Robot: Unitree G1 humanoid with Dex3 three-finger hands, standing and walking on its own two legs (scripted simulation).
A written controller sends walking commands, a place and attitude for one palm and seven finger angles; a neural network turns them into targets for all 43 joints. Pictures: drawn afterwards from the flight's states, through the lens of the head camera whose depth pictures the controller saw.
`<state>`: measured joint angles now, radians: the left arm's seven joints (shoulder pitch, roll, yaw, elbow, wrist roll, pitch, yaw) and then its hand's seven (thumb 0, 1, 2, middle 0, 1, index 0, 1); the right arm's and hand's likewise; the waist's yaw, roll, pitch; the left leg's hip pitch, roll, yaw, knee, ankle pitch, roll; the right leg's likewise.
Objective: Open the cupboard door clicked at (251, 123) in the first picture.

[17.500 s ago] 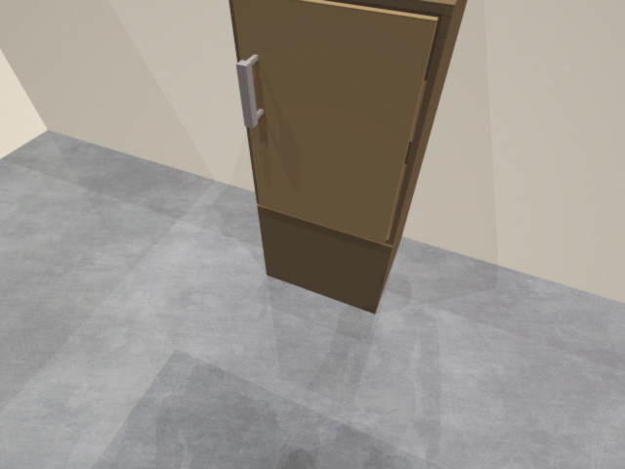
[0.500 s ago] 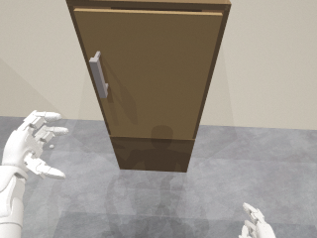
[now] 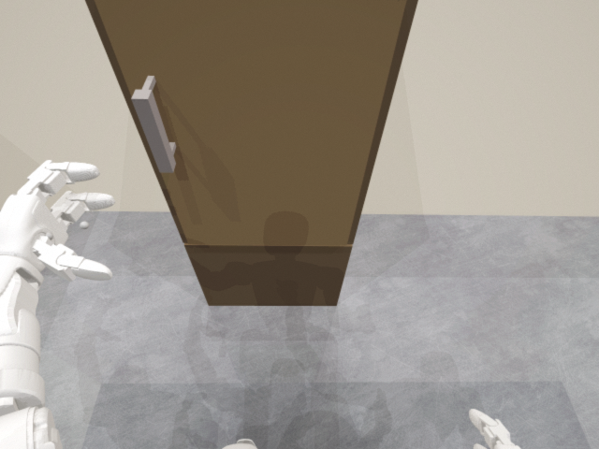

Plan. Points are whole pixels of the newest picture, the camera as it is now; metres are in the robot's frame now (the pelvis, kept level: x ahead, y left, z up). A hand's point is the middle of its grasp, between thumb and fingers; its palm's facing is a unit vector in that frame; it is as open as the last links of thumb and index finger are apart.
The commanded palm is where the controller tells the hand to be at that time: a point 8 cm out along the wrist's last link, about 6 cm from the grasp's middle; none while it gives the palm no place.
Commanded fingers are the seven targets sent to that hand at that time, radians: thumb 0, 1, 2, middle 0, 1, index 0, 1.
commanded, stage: move the hooked fingers beside the handle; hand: left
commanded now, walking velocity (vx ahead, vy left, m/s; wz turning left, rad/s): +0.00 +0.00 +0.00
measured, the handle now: (159, 126) +0.59 +0.25 +0.08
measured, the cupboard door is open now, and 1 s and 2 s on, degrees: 0 0 0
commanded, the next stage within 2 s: slide the fingers in behind the handle in 1.94 s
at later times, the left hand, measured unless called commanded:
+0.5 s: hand (88, 188) +0.43 +0.31 +0.09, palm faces +0.05 -1.00 +0.01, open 13.9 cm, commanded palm +0.42 +0.36 +0.09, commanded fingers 0.00 -0.50 0.30 -0.30 -1.20 -0.30 -1.20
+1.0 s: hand (110, 146) +0.51 +0.30 +0.10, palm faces +0.04 -1.00 -0.01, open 13.9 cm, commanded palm +0.50 +0.35 +0.09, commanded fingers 0.00 -0.50 0.30 -0.30 -1.20 -0.30 -1.20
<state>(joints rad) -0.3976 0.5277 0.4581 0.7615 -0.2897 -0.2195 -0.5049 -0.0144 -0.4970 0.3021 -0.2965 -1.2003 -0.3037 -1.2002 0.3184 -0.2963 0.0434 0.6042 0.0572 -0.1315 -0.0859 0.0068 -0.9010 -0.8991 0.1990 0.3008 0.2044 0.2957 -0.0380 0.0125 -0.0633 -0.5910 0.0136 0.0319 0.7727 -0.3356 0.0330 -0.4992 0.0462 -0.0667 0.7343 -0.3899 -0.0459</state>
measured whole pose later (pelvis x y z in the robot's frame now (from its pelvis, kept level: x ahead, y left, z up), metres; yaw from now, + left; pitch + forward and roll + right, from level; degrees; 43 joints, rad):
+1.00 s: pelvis +0.01 +0.02 -0.02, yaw -2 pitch +20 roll -4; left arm -0.95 0.81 0.52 1.29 -0.10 -0.30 -0.47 -0.01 -0.50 0.30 -0.30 -1.20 -0.30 -1.20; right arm 0.43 -0.30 0.06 0.63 0.01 0.07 -0.07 0.00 -0.90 -0.90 0.20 0.30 0.21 0.30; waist -0.19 0.01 -0.08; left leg -0.85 0.03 0.03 0.89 -0.39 0.06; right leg -0.73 0.06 -0.06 0.80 -0.41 -0.02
